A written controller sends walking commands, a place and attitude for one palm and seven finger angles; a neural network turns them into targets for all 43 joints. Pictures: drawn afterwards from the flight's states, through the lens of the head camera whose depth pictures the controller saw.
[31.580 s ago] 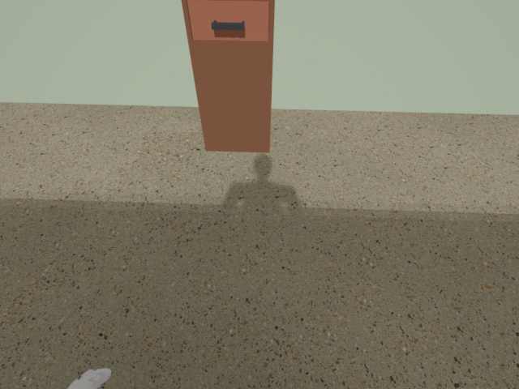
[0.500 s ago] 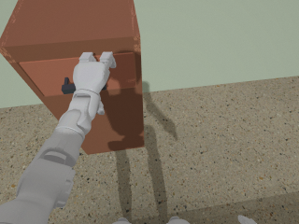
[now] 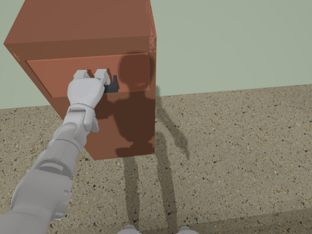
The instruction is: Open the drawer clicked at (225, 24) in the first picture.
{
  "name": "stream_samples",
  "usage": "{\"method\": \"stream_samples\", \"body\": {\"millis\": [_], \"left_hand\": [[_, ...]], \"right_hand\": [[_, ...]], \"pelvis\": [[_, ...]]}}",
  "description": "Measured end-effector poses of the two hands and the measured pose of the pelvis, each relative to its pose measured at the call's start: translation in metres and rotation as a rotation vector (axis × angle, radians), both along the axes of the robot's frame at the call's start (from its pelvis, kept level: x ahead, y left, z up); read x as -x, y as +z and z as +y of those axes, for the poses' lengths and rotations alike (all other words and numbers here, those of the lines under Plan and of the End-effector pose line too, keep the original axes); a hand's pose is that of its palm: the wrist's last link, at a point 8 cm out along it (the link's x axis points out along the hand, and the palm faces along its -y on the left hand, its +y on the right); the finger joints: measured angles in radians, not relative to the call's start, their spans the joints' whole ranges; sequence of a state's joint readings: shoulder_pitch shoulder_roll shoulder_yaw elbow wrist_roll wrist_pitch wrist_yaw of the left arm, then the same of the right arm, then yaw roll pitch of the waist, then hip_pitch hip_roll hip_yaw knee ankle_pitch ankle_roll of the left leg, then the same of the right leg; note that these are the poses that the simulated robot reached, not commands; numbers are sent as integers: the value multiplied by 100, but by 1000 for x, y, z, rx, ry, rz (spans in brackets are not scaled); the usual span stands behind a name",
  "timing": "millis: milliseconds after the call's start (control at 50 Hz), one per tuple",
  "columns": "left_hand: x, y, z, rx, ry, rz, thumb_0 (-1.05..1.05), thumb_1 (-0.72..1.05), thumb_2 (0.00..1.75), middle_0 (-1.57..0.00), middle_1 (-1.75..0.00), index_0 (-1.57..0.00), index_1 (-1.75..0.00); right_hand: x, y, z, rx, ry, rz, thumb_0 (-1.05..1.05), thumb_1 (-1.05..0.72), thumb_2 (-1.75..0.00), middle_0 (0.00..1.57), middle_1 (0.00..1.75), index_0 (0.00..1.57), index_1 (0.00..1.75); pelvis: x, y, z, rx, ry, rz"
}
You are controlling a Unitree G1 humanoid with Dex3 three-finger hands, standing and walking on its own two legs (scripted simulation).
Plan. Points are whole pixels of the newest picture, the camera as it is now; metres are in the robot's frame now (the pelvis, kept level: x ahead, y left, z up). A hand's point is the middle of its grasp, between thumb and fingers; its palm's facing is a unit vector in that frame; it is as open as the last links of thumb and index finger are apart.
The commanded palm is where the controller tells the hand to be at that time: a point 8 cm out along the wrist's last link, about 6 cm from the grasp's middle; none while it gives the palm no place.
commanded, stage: lower the fingers behind the handle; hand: left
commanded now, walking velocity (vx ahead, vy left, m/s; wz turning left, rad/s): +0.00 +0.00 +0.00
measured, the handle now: (95, 84) +0.55 +0.19 +0.01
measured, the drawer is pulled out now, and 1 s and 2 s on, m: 0.00 0.00 0.00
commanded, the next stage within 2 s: lift the hand off the handle in 0.88 s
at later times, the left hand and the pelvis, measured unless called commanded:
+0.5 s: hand (93, 99) +0.48 +0.18 +0.02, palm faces -0.02 +0.02 -1.00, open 14.0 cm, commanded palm +0.46 +0.17 +0.04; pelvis -0.02 -0.01 -0.01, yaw -1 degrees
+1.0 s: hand (97, 101) +0.48 +0.17 +0.00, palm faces -0.07 +0.00 -1.00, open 14.2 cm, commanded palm +0.46 +0.16 +0.04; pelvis -0.02 -0.01 -0.01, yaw -1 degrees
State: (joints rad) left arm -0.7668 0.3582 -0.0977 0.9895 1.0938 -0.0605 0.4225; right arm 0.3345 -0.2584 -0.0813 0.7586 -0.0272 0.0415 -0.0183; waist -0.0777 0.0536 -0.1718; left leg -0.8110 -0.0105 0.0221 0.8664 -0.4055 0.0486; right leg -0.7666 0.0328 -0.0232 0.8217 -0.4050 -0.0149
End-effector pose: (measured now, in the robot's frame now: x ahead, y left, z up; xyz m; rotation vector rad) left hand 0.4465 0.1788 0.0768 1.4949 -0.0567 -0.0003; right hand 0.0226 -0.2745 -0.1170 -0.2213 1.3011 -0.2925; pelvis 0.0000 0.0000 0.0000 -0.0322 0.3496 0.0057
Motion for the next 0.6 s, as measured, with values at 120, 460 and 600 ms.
{"method": "stream_samples", "body": {"millis": [120, 460, 600], "left_hand": [[-3, -7, -9, -82, 113, -55, 0, -49, 30, -31, -126, -32, -120], [-16, 2, -5, -96, 122, 84, 0, -49, 30, -29, -128, -29, -120], [-9, -6, -4, -88, 110, 3, 0, -49, 30, -24, -128, -26, -118]], "right_hand": [[1, -9, 11, -47, -9, -9, 0, -90, -90, 20, 30, 20, 30], [54, -9, 12, -32, -61, 30, 0, -90, -90, 20, 30, 21, 30], [62, -14, 2, -19, -47, 64, 0, -90, -90, 20, 30, 21, 30]], "pelvis": [[11, -4, 1, 1, -6, 13], [23, -8, -5, -7, -24, 19], [28, -16, -6, -2, -12, 41]]}}
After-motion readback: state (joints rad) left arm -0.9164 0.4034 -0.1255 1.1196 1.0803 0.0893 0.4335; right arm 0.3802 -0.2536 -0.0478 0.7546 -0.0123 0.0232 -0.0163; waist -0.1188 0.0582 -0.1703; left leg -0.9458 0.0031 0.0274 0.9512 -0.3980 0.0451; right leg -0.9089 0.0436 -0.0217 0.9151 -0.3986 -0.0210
